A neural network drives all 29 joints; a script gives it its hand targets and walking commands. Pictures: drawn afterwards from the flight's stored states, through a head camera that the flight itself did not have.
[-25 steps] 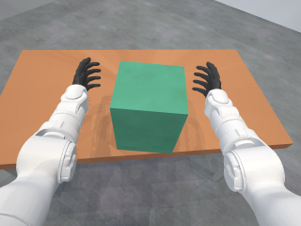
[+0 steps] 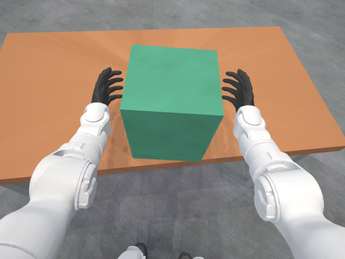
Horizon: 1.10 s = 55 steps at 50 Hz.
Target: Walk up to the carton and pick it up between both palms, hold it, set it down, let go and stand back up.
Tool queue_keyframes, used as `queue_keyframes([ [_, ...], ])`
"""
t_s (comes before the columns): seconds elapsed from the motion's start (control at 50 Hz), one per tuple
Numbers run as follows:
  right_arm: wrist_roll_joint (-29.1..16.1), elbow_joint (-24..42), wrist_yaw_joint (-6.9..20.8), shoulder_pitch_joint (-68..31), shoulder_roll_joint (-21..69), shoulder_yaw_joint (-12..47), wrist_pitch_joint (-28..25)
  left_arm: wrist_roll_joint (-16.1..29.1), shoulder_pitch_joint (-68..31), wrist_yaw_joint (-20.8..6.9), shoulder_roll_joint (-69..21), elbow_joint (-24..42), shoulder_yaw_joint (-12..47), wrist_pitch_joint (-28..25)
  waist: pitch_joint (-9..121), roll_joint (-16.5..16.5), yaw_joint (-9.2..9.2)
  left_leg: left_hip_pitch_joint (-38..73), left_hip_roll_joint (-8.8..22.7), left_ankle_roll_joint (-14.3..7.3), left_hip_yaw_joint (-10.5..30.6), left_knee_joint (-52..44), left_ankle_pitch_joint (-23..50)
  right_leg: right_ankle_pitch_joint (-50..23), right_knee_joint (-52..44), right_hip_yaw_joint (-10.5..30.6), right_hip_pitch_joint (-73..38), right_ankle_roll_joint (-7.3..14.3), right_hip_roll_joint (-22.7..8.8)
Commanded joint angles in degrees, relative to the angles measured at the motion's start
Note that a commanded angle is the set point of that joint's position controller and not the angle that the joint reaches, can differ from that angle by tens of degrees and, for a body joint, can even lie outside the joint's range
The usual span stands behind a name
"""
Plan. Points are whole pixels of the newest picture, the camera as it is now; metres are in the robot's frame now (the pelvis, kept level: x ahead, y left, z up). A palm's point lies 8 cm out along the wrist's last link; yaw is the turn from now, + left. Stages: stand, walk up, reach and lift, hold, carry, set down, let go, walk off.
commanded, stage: reach and lift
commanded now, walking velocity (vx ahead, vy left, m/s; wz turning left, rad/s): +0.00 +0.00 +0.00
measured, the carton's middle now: (170, 110) +0.46 +0.04 +0.02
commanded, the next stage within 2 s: none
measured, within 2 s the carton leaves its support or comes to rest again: neither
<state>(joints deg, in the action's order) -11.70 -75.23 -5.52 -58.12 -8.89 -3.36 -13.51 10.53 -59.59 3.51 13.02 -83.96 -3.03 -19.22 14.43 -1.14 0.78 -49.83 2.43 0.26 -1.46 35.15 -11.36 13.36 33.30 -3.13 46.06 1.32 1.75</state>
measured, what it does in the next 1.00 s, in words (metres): stands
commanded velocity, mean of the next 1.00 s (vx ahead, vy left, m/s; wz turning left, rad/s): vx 0.00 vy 0.00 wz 0.00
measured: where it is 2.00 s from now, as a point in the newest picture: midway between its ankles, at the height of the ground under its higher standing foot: outside the picture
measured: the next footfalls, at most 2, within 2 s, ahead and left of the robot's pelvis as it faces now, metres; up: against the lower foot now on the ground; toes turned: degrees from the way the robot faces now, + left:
none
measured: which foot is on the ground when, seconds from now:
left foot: down 0.00-1.00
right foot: down 0.00-1.00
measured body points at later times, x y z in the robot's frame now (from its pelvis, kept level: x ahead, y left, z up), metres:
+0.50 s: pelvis +0.01 +0.01 +0.03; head +0.11 +0.02 +0.46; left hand +0.45 +0.18 +0.05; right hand +0.46 -0.11 +0.06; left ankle +0.03 +0.12 -0.71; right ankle +0.00 -0.10 -0.71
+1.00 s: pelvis +0.03 +0.00 +0.03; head +0.12 +0.02 +0.47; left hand +0.45 +0.18 +0.05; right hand +0.46 -0.11 +0.06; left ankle +0.03 +0.12 -0.71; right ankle +0.00 -0.10 -0.71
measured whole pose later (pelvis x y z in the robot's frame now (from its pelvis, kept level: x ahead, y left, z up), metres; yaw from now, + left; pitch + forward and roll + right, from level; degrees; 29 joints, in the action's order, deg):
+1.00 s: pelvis +0.03 +0.00 +0.03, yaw +0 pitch +13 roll -1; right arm 33.0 -56.9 -4.0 -45.3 10.0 -43.9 -18.5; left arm -26.7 -45.5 1.4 -2.7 -58.8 -34.8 -13.1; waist 2.7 -2.6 2.7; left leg -25.1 1.6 0.0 -3.0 20.2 -8.4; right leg 9.9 18.1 -1.7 21.6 1.0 1.5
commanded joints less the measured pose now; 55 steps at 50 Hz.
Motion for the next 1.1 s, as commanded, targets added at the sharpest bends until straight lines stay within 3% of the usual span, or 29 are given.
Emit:
queue_keyframes([
  [0.0, 0.98, 9.53, -0.01, -25.73, -6.81, -0.87, -3.34, -1.81, -29.18, 0.32, 7.13, 10.04, -1.67, -3.50, 46.48, 2.57, 1.47, 26.66, -1.30, 3.93, -2.00, 2.47, 26.68, -23.30, 0.09, 0.51, -21.35, -2.84, -0.53],
  [0.12, 5.48, 9.76, -0.51, -24.59, -3.09, -4.17, -3.53, -6.17, -27.77, 0.45, 3.22, 10.64, -5.16, -3.34, 44.19, 1.90, 1.12, 27.84, -1.25, 3.95, -2.24, 1.25, 27.72, -24.13, -1.16, 0.55, -22.85, -2.71, -0.49],
  [0.22, 13.93, 11.37, -0.89, -22.88, 0.48, -11.96, -4.15, -13.42, -27.28, 1.13, -0.60, 14.68, -11.00, -2.34, 41.57, 3.02, 0.37, 31.43, -1.46, 4.28, -2.98, -0.82, 27.85, -23.29, -3.49, -0.04, -23.53, -2.28, -0.12],
  [0.28, 23.34, 14.25, 1.19, -22.88, 12.99, -17.45, -4.06, -20.94, -27.53, -0.71, -11.07, 17.17, -16.32, -1.63, 39.00, 2.69, 0.54, 33.38, -1.67, 3.70, -3.52, -3.34, 26.78, -22.65, -5.50, -0.53, -26.21, -2.05, -0.46],
  [0.34, 40.07, 13.64, 7.30, -19.36, 37.08, -21.84, -4.94, -32.40, -24.57, -5.86, -32.57, 16.13, -17.54, -1.16, 34.36, 3.57, 0.28, 38.24, -1.73, 2.92, -4.72, -7.22, 27.50, -24.83, -9.05, -2.21, -29.77, -2.07, -0.53],
  [0.38, 45.41, 13.59, 9.56, -14.87, 40.61, -23.16, -5.45, -36.49, -18.87, -6.39, -35.12, 15.59, -18.88, -0.37, 32.25, 4.09, 1.46, 41.89, -1.12, 2.64, -4.96, -8.45, 30.85, -26.28, -10.37, -2.68, -31.45, -1.71, -0.32],
  [0.46, 47.66, 14.00, 9.65, -13.28, 42.97, -24.29, -5.09, -39.09, -17.36, -6.29, -34.00, 17.63, -22.72, 1.19, 24.85, 0.38, 2.82, 36.29, -1.07, 1.19, -6.25, -12.03, 26.80, -25.66, -11.54, -1.83, -39.21, -2.95, -0.89],
  [0.6, 49.30, 13.50, 9.33, -11.73, 43.86, -25.24, -6.00, -39.37, -15.37, -5.84, -37.02, 22.05, -22.09, 2.88, 23.95, 1.22, 2.71, 42.86, -0.41, 1.84, -6.36, -10.71, 33.48, -24.70, -13.00, -2.99, -35.50, -2.78, -0.46],
  [0.7, 48.86, 14.53, 9.07, -11.40, 45.65, -23.97, -6.89, -39.63, -13.77, -6.03, -38.26, 23.99, -20.94, 3.10, 24.75, 0.76, 3.04, 42.50, -0.65, 1.52, -6.91, -10.18, 35.15, -28.69, -12.20, -2.78, -37.90, -3.14, -0.69],
  [0.78, 48.64, 14.00, 9.17, -11.25, 45.82, -24.26, -7.30, -39.54, -13.13, -6.21, -39.59, 24.69, -20.08, 3.71, 23.85, 1.68, 2.79, 43.92, -0.37, 1.64, -6.64, -10.02, 36.08, -27.30, -12.49, -2.97, -36.56, -2.74, -0.74],
  [1.0, 48.59, 15.57, 8.98, -10.68, 46.80, -23.25, -7.71, -39.21, -11.80, -6.75, -39.37, 25.52, -20.23, 3.81, 23.52, -0.31, 2.82, 38.79, -1.15, 0.66, -7.33, -12.15, 30.53, -30.58, -11.65, -2.19, -43.23, -3.32, -1.38],
  [1.08, 48.75, 15.04, 8.78, -10.17, 47.20, -23.13, -7.81, -39.73, -11.16, -6.83, -39.76, 25.06, -20.33, 4.05, 22.47, 0.47, 2.92, 38.14, -1.17, 0.54, -7.35, -12.48, 30.27, -30.93, -11.62, -2.02, -43.30, -3.10, -1.67],
])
